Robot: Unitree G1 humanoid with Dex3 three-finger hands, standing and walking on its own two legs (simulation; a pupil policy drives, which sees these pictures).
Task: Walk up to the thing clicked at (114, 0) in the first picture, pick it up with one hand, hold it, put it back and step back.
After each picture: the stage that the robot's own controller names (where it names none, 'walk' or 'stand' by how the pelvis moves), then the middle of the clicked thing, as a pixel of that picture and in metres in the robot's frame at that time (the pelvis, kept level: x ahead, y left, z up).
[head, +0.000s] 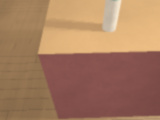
stand; (112, 6) +0.72 -0.13 +0.11
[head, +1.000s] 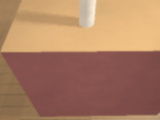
sink last; out of the picture +0.67 +0.00 +0.15
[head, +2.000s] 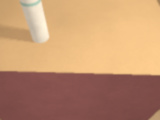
stand; (33, 12) +0.57 +0.21 +0.15
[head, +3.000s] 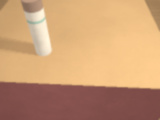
stand; (38, 28) +0.57 +0.20 +0.11
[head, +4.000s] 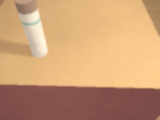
stand; (33, 29) +0.56 +0.21 +0.11
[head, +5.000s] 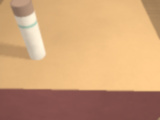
stand; (30, 32) +0.54 +0.22 +0.11
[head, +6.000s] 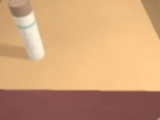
rise first; (29, 32) +0.54 +0.23 +0.11
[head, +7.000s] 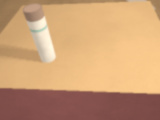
rise first; (41, 36) +0.55 +0.22 +0.11
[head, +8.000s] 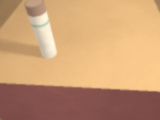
go down; (42, 31) +0.56 +0.22 +0.11
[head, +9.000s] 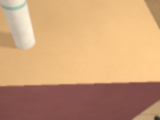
go down; (17, 15) +0.53 +0.20 +0.14
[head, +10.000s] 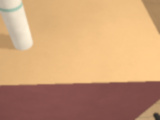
approach; (14, 17) +0.54 +0.21 +0.14
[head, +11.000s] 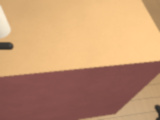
close in; out of the picture +0.56 +0.24 +0.17
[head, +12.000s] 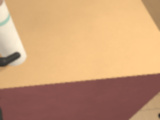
lift; (2, 30) +0.46 +0.21 +0.16
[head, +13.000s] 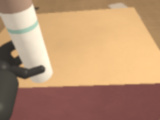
lift; (28, 40) +0.32 +0.15 +0.28
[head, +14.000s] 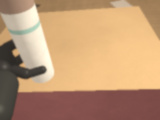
hold; (30, 41) +0.32 +0.14 +0.28
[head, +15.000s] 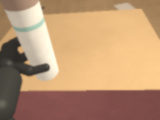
hold; (34, 38) +0.32 +0.14 +0.29
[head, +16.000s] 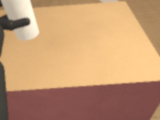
crouch; out of the picture +0.44 +0.17 +0.34
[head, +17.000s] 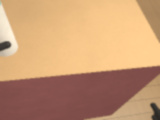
lower; out of the picture +0.49 +0.21 +0.15
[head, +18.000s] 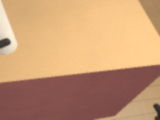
lower; out of the picture +0.49 +0.21 +0.17
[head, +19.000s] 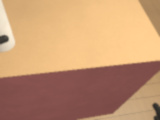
lower; out of the picture +0.50 +0.21 +0.17
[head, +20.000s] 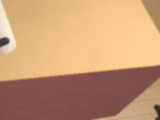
lower; out of the picture +0.50 +0.21 +0.17
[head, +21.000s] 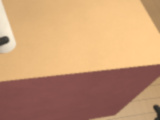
lower; out of the picture +0.50 +0.21 +0.17
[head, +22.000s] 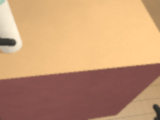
withdraw; out of the picture +0.50 +0.20 +0.17
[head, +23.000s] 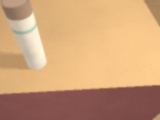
sink last; (28, 37) +0.46 +0.18 +0.14
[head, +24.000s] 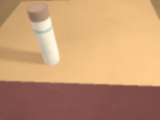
stand; (45, 37) +0.51 +0.20 +0.12
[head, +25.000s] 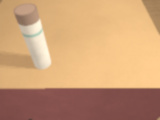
stand; (35, 40) +0.49 +0.20 +0.11
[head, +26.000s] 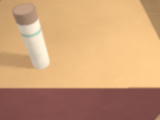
stand; (34, 40) +0.49 +0.20 +0.11
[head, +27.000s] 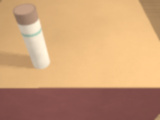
stand; (34, 40) +0.49 +0.20 +0.11
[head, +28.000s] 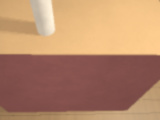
walk; (41, 3) +0.58 +0.15 +0.13
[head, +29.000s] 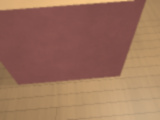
walk; out of the picture +0.90 +0.24 +0.14
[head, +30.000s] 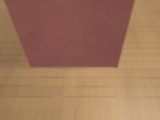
stand; out of the picture +1.22 +0.19 +0.13
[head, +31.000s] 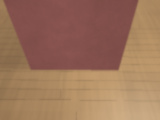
stand; out of the picture +1.19 +0.17 +0.11
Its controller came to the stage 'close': yes
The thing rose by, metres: 0.22
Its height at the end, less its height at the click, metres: +0.00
